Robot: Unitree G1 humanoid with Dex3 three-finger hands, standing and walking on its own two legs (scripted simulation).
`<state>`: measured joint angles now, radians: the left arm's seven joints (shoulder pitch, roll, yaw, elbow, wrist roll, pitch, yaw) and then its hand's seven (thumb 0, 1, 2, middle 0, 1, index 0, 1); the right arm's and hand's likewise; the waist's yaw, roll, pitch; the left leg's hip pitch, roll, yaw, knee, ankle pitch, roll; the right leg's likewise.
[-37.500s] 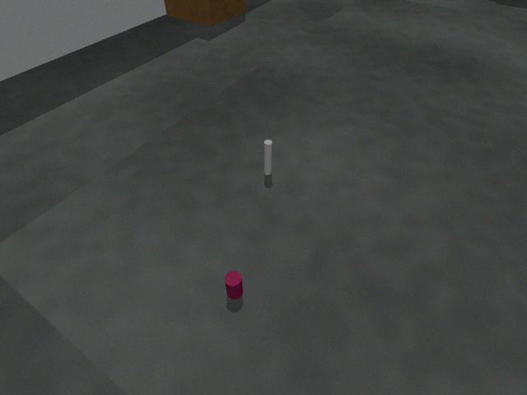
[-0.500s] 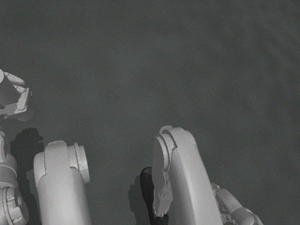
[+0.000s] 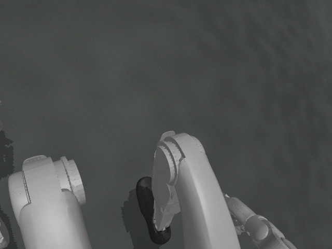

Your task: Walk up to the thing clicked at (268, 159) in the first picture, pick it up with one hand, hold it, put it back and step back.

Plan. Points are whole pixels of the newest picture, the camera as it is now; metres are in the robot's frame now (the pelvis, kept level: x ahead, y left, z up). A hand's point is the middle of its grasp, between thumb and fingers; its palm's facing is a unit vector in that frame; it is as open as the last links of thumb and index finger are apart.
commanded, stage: lower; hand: left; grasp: from the side
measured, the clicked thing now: out of the picture +0.43 +0.29 -0.15
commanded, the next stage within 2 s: loosen in 0.70 s
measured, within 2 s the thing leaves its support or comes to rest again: rests again in 0.68 s
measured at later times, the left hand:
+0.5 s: hand out of the picture +0.44 +0.27 -0.16, palm faces +0.26 -0.96 +0.01, open 5.4 cm
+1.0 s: hand out of the picture +0.43 +0.27 -0.16, palm faces +0.29 -0.96 +0.03, open 5.5 cm
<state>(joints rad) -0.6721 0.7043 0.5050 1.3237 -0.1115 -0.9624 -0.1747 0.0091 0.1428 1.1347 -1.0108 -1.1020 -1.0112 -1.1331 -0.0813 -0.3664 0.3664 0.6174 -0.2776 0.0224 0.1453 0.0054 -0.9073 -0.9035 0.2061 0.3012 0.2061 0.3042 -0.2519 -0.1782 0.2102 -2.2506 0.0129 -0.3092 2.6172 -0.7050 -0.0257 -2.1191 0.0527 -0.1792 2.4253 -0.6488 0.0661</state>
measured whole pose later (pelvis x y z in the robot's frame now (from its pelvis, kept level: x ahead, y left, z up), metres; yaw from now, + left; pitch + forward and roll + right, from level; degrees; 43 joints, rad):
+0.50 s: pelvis +0.00 +0.01 +0.00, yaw -2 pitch +15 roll -17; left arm -0.67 0.77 0.48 1.37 -0.09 -1.03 -0.10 0.01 0.14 1.14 -1.01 -1.10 -1.01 -1.14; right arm -0.12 -0.37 0.44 0.59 -0.32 0.02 0.15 0.00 -0.89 -0.90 0.21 0.30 0.21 0.30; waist -0.26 -0.22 0.26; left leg -2.24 0.01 -0.35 2.65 -0.72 -0.01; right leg -2.08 0.07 -0.21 2.41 -0.64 0.07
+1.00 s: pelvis -0.01 +0.01 +0.00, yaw -3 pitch +14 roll -17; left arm -0.66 0.78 0.47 1.38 -0.11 -1.08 -0.06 0.01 0.17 1.00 -1.00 -1.04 -1.02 -1.05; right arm -0.16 -0.37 0.48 0.57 -0.34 0.02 0.15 0.00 -0.90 -0.90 0.21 0.30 0.21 0.30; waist -0.25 -0.25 0.28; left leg -2.23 0.02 -0.38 2.66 -0.72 -0.01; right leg -2.07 0.08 -0.23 2.41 -0.63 0.08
